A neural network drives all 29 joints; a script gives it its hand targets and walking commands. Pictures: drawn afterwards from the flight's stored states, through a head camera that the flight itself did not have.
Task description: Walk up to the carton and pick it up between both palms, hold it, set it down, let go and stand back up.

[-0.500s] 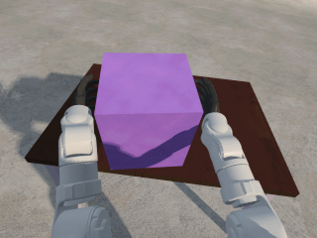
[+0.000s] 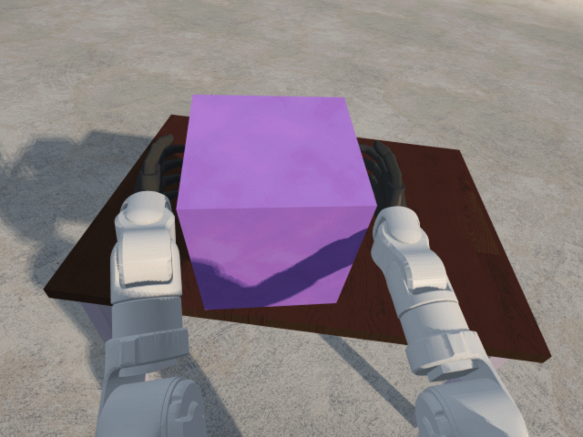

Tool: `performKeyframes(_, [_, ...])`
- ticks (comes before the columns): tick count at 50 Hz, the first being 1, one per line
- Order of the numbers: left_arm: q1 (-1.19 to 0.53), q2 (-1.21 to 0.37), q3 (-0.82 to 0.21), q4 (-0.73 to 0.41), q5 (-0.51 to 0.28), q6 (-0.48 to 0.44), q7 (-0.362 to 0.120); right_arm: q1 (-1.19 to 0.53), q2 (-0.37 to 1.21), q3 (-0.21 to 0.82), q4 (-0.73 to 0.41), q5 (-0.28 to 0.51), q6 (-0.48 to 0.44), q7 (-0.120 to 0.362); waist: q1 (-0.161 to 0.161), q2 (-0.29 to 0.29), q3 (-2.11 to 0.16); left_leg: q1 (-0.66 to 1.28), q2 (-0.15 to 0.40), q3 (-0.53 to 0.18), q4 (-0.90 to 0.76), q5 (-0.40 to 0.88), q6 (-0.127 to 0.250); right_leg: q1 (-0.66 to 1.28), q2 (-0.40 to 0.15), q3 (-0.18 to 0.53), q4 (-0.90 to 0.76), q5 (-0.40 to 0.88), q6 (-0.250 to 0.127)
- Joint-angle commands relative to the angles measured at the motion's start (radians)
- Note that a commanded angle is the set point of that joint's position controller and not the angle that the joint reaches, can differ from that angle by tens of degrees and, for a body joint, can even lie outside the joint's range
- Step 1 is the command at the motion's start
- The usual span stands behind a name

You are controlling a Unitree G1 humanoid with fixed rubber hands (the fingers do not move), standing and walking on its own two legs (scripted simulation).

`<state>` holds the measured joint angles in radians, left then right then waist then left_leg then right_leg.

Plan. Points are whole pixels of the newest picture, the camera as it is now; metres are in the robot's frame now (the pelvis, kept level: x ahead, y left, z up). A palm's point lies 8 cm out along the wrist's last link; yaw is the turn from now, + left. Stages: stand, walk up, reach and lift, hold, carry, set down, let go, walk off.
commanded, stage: hold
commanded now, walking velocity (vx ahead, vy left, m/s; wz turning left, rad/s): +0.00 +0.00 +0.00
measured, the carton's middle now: (271, 208) +0.40 +0.01 +0.11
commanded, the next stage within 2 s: none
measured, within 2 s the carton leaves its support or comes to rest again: neither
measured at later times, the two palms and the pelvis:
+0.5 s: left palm (151, 198) +0.35 +0.16 +0.18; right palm (387, 206) +0.35 -0.14 +0.17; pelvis -0.01 +0.00 +0.00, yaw +0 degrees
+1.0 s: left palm (148, 198) +0.36 +0.17 +0.18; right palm (384, 202) +0.35 -0.13 +0.17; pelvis +0.00 +0.00 +0.00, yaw +0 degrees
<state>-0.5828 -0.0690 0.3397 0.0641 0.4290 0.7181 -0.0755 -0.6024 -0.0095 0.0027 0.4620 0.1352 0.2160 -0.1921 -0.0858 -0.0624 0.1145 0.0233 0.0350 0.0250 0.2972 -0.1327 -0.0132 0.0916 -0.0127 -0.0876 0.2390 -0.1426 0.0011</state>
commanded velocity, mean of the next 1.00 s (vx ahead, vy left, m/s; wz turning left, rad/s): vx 0.00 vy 0.00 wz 0.00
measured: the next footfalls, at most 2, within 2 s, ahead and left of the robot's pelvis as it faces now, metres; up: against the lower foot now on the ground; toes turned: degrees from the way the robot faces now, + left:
none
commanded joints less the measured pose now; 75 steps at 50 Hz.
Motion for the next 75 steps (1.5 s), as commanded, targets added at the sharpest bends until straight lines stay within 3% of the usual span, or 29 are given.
performKeyframes(1, [-0.491,-0.44,-0.466,-0.101,-0.166,-0.049,-0.145,-0.647,0.465,0.326,-0.27,0.05,-0.073,0.083,-0.011,0.083,-0.38,0.158,-0.061,0.044,0.013,0.275,-0.015,0.036,0.05,-0.027,-0.012,0.196,0.024])
performKeyframes(6, [-0.51,-0.445,-0.485,-0.122,-0.177,-0.05,-0.149,-0.641,0.476,0.32,-0.273,0.049,-0.069,0.083,-0.024,0.098,-0.362,0.133,-0.064,0.043,0.002,0.232,-0.011,0.033,0.047,-0.026,-0.017,0.16,0.022])
performKeyframes(10, [-0.509,-0.454,-0.511,-0.147,-0.2,-0.061,-0.138,-0.661,0.485,0.351,-0.33,0.064,-0.076,0.083,-0.015,0.089,-0.418,0.158,-0.064,0.037,0.022,0.296,-0.018,0.03,0.054,-0.032,-0.007,0.214,0.022])
performKeyframes(14, [-0.488,-0.451,-0.512,-0.131,-0.196,-0.059,-0.136,-0.645,0.477,0.358,-0.317,0.063,-0.067,0.078,-0.018,0.077,-0.401,0.156,-0.065,0.036,0.019,0.28,-0.015,0.025,0.053,-0.027,-0.013,0.208,0.025])
performKeyframes(20, [-0.503,-0.433,-0.434,-0.058,-0.16,-0.043,-0.15,-0.653,0.473,0.307,-0.239,0.031,-0.055,0.091,0.004,0.047,-0.3,0.086,-0.055,0.048,-0.037,0.134,0.006,0.012,0.045,-0.026,-0.033,0.063,0.02])
performKeyframes(23, [-0.538,-0.444,-0.436,-0.051,-0.162,-0.047,-0.15,-0.677,0.471,0.278,-0.222,0.019,-0.065,0.103,0.001,0.08,-0.31,0.077,-0.052,0.048,-0.045,0.095,0.005,-0.003,0.046,-0.029,-0.033,0.021,0.015])
performKeyframes(26, [-0.555,-0.453,-0.436,-0.042,-0.166,-0.052,-0.145,-0.696,0.48,0.266,-0.223,0.009,-0.076,0.107,-0.003,0.078,-0.348,0.097,-0.051,0.049,-0.03,0.11,0.004,-0.003,0.051,-0.037,-0.028,0.026,0.015])
performKeyframes(29, [-0.554,-0.465,-0.487,-0.098,-0.194,-0.069,-0.134,-0.706,0.489,0.31,-0.285,0.033,-0.094,0.102,-0.008,0.084,-0.466,0.159,-0.061,0.046,0.015,0.233,-0.005,0.012,0.051,-0.029,-0.013,0.149,0.023])
performKeyframes(36, [-0.532,-0.427,-0.445,-0.045,-0.167,-0.067,-0.14,-0.685,0.487,0.302,-0.228,0.022,-0.082,0.093,-0.002,0.073,-0.38,0.087,-0.061,0.049,-0.013,0.153,0.007,0.027,0.038,-0.023,-0.018,0.113,0.028])
performKeyframes(46, [-0.49,-0.435,-0.467,-0.114,-0.176,-0.052,-0.151,-0.655,0.49,0.355,-0.303,0.066,-0.072,0.073,-0.006,0.073,-0.414,0.146,-0.069,0.044,0.02,0.295,-0.005,0.072,0.051,-0.023,-0.002,0.25,0.036])
performKeyframes(50, [-0.508,-0.453,-0.487,-0.122,-0.187,-0.052,-0.148,-0.643,0.474,0.331,-0.28,0.049,-0.066,0.078,-0.022,0.092,-0.377,0.152,-0.06,0.036,0.01,0.261,-0.019,0.024,0.056,-0.034,-0.015,0.168,0.018])
performKeyframes(54, [-0.535,-0.453,-0.486,-0.103,-0.178,-0.052,-0.142,-0.645,0.474,0.301,-0.244,0.035,-0.066,0.099,-0.017,0.107,-0.325,0.126,-0.056,0.039,-0.016,0.188,-0.019,-0.023,0.051,-0.036,-0.03,0.075,0.01])
performKeyframes(58, [-0.522,-0.458,-0.48,-0.089,-0.182,-0.053,-0.137,-0.653,0.454,0.288,-0.248,0.021,-0.075,0.102,-0.023,0.09,-0.361,0.141,-0.052,0.04,-0.008,0.198,-0.016,-0.006,0.054,-0.04,-0.025,0.091,0.008])
performKeyframes(65, [-0.522,-0.46,-0.482,-0.097,-0.19,-0.064,-0.131,-0.69,0.472,0.324,-0.292,0.037,-0.092,0.096,-0.001,0.062,-0.422,0.158,-0.051,0.037,0.012,0.251,-0.011,0.012,0.06,-0.037,-0.02,0.144,0.019])
performKeyframes(72, [-0.542,-0.424,-0.417,-0.04,-0.152,-0.052,-0.143,-0.676,0.475,0.278,-0.192,0.006,-0.08,0.111,0.007,0.066,-0.325,0.088,-0.052,0.054,-0.039,0.094,0.018,-0.002,0.037,-0.029,-0.029,0.029,0.021])
performKeyframes(75, [-0.564,-0.439,-0.439,-0.065,-0.168,-0.059,-0.14,-0.7,0.49,0.282,-0.219,0.019,-0.088,0.108,0.005,0.068,-0.381,0.1,-0.056,0.056,-0.019,0.15,0.015,0.02,0.038,-0.024,-0.018,0.095,0.025])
